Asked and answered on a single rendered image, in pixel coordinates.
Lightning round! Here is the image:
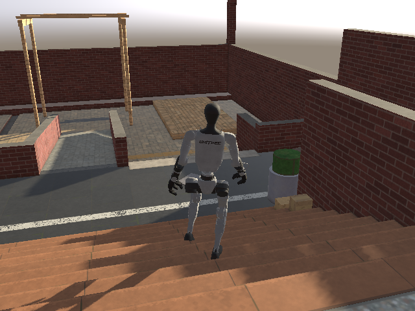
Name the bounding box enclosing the humanoid robot torso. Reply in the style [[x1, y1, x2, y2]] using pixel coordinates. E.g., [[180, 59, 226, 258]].
[[195, 127, 225, 194]]

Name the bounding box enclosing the right robot forearm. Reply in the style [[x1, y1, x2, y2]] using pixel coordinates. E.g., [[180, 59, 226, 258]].
[[234, 158, 246, 176]]

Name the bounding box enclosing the right robot shin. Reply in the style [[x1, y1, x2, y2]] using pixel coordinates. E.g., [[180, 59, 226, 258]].
[[213, 208, 228, 253]]

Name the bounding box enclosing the right robot hand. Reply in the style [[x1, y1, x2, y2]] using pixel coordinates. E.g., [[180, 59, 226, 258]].
[[232, 173, 247, 185]]

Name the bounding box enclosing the left robot forearm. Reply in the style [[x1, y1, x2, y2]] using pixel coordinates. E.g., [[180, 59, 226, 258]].
[[170, 156, 184, 182]]

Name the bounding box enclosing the robot left upper arm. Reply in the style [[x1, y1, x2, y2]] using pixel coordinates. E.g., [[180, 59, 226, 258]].
[[178, 130, 197, 166]]

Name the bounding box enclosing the robot right upper arm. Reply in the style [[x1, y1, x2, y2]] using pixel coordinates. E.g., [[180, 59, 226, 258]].
[[224, 132, 241, 167]]

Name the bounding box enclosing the left robot hand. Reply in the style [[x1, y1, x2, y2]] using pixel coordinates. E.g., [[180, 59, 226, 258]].
[[168, 179, 183, 196]]

